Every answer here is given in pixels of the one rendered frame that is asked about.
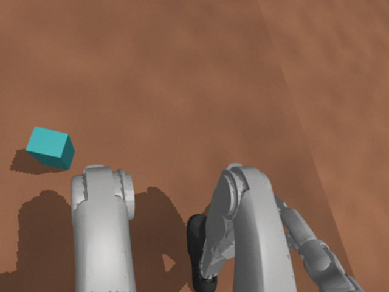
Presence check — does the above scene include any right robot arm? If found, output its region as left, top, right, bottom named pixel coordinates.
left=298, top=240, right=365, bottom=292

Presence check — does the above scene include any carton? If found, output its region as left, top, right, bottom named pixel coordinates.
left=26, top=126, right=75, bottom=170

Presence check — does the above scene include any right robot hand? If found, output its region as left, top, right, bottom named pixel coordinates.
left=274, top=195, right=318, bottom=252

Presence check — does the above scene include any right robot foot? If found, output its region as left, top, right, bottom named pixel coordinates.
left=187, top=214, right=218, bottom=292

